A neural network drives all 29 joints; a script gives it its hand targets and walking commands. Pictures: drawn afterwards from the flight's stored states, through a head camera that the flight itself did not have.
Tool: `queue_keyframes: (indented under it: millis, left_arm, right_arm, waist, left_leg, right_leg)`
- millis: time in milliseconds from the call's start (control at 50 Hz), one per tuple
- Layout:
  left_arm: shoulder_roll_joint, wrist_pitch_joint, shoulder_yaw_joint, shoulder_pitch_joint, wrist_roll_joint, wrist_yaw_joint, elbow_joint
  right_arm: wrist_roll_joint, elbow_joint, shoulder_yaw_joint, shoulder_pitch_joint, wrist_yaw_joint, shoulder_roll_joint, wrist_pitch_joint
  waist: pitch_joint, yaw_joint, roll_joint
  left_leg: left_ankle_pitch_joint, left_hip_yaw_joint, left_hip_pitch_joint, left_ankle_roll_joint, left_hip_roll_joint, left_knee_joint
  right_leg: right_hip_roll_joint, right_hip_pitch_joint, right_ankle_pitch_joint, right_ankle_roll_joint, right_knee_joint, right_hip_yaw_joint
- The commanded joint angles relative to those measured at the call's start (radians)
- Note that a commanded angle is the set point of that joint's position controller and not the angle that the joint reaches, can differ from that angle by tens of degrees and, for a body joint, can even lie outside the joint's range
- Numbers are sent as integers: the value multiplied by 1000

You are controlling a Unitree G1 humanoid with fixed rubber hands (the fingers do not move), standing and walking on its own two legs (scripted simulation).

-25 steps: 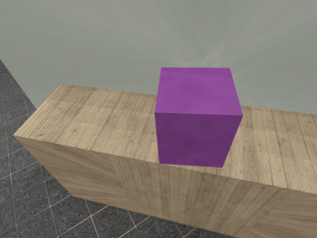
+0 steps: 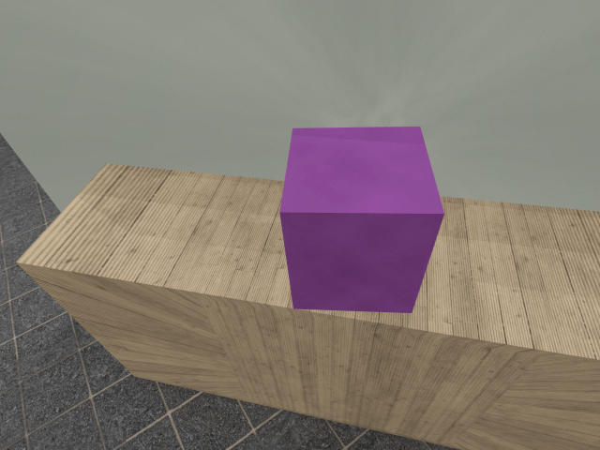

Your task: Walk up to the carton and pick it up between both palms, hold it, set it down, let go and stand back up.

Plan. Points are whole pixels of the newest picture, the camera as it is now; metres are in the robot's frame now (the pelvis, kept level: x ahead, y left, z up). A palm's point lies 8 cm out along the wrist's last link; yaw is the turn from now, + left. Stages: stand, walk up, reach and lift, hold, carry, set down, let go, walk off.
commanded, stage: walk up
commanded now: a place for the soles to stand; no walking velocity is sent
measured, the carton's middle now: (353, 222) +0.48 -0.06 +0.01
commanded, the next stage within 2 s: reach and lift in 0.10 s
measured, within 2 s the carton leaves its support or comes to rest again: neither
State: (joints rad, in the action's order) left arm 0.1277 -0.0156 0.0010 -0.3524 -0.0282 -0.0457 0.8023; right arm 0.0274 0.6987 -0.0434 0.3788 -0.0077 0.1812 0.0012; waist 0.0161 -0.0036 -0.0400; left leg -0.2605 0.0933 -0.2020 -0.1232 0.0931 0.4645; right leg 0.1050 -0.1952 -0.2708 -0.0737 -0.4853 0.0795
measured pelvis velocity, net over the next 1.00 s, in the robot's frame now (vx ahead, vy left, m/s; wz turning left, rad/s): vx -0.01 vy -0.06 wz -0.02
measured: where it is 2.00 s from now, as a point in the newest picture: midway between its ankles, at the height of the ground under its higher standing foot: outside the picture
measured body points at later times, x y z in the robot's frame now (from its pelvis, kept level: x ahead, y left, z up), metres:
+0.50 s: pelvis -0.02 -0.06 +0.01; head -0.02 -0.06 +0.46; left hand +0.17 +0.17 -0.09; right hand +0.16 -0.24 -0.10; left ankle +0.00 +0.04 -0.74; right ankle -0.02 -0.16 -0.74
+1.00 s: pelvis -0.01 -0.06 +0.01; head -0.02 -0.05 +0.46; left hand +0.16 +0.20 -0.06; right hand +0.18 -0.25 -0.06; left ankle +0.00 +0.04 -0.74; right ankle -0.02 -0.16 -0.74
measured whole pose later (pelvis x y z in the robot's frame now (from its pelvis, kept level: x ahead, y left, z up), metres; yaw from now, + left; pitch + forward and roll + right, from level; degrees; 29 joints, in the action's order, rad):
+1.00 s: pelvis -0.01 -0.06 +0.01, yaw -1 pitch +0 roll -1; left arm 0.32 -0.02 0.03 -0.20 0.11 0.09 0.56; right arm -0.07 0.64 0.02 0.21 0.11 0.05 -0.22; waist -0.05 0.06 0.03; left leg -0.23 0.06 -0.19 -0.02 -0.01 0.42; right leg -0.06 -0.16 -0.22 0.04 -0.38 -0.02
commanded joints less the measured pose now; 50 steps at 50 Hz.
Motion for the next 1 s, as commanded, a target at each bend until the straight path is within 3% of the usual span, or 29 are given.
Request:
queue_keyframes:
  millis: [0,80,100,120,140,160,180,200,220,240,260,280,300,340,400,440,500,580,700,800,860,980]
  left_arm:
    - [86,-13,17,-40,0,-1,-52]
    - [86,-13,17,-41,0,0,-53]
    - [272,88,-16,697,50,34,-167]
    - [182,148,-75,511,77,24,-173]
    - [174,194,-14,496,81,10,-200]
    - [176,226,15,516,65,-7,-216]
    - [161,266,16,520,61,-19,-221]
    - [156,315,6,479,68,-19,-239]
    - [148,354,-6,397,79,-9,-250]
    - [121,365,-11,288,82,13,-255]
    - [85,345,-5,189,73,36,-277]
    - [79,313,0,153,35,46,-303]
    - [104,278,25,157,5,60,-315]
    - [136,253,74,204,-29,50,-242]
    - [204,252,146,320,-26,49,-227]
    - [231,249,153,396,-17,58,-249]
    - [270,225,137,493,8,74,-273]
    - [300,167,107,484,57,108,-282]
    - [324,92,122,298,74,161,-223]
    - [315,38,110,259,88,169,-257]
    - [309,6,85,280,113,153,-319]
    - [308,-68,25,310,171,111,-389]
  right_arm:
    - [-1,-57,-19,46,2,80,-13]
    - [-2,-55,-19,47,2,81,-14]
    - [94,-16,-106,-692,-51,79,-58]
    - [114,-20,-164,-474,-92,144,-49]
    - [128,-26,-185,-409,-115,149,-50]
    - [113,15,-177,-383,-111,107,-59]
    - [91,81,-153,-366,-97,59,-76]
    - [66,128,-129,-332,-81,46,-89]
    - [32,146,-102,-298,-64,47,-92]
    - [-9,147,-76,-251,-45,43,-108]
    - [-47,123,-56,-213,-26,28,-144]
    - [-63,135,-33,-202,-6,31,-185]
    - [-71,162,-12,-238,10,32,-218]
    - [-34,225,21,-333,18,-6,-270]
    - [25,119,19,-442,45,-78,-251]
    - [44,43,7,-445,69,-117,-214]
    - [42,-30,5,-397,102,-145,-159]
    - [-11,-45,31,-337,144,-155,-147]
    - [-91,-61,122,-272,170,-127,-211]
    - [-103,-133,130,-251,156,-102,-241]
    - [-97,-176,91,-260,136,-90,-239]
    - [-90,-173,11,-313,88,-54,-242]
  waist:
    - [27,-1,35]
    - [26,0,35]
    - [1,23,91]
    - [47,-11,126]
    - [-91,8,108]
    - [-143,-6,45]
    - [-204,-5,-24]
    - [-278,11,-69]
    - [-360,31,-84]
    - [-423,29,-77]
    - [-465,14,-63]
    - [-422,13,-76]
    - [-354,19,-71]
    - [-193,43,-68]
    - [-39,71,44]
    - [-19,67,75]
    - [-80,39,103]
    - [-171,6,82]
    - [-161,38,41]
    - [-76,76,16]
    - [-56,69,6]
    - [-81,48,-32]
  left_leg:
    - [157,-175,-22,89,-171,-107]
    - [160,-172,-19,87,-173,-104]
    - [45,-270,-283,211,-228,-63]
    - [-164,-334,-382,230,-254,-92]
    - [-176,-236,-379,186,-224,-88]
    - [-173,-180,-395,155,-217,-34]
    - [-68,-182,-361,150,-228,26]
    - [179,-203,-256,159,-236,86]
    - [451,-242,-96,182,-239,136]
    - [635,-262,85,213,-235,154]
    - [628,-280,249,244,-233,121]
    - [595,-238,307,246,-214,83]
    - [503,-177,337,222,-173,44]
    - [343,-173,226,202,-157,-23]
    - [113,-89,77,136,-120,-65]
    - [33,-51,9,102,-113,-86]
    - [39,-42,-21,75,-116,-61]
    - [100,-55,5,61,-118,-41]
    - [256,-62,101,89,-110,-49]
    - [274,-43,160,116,-127,-68]
    - [182,-30,108,122,-139,-92]
    - [31,-35,17,133,-153,-121]
  right_leg:
    - [31,-22,66,55,54,-45]
    - [29,-25,71,56,53,-49]
    - [-125,-409,-30,66,-232,-33]
    - [-99,-307,0,81,-249,-95]
    - [-85,-190,24,95,-262,-83]
    - [-63,-188,34,123,-271,-86]
    - [-58,-238,73,139,-289,-89]
    - [-79,-272,142,148,-291,-97]
    - [-116,-292,195,149,-281,-101]
    - [-157,-307,204,146,-218,-98]
    - [-188,-290,174,148,-109,-108]
    - [-192,-241,211,152,-2,-104]
    - [-176,-213,222,154,96,-107]
    - [-169,-179,123,157,137,-105]
    - [-120,-166,30,111,187,-136]
    - [-80,-136,-22,82,200,-180]
    - [-36,-86,0,45,186,-247]
    - [-15,-23,173,31,147,-258]
    - [-42,29,350,62,169,-195]
    - [-90,-67,131,115,234,-145]
    - [-104,-71,25,124,230,-134]
    - [-114,-49,-22,128,176,-113]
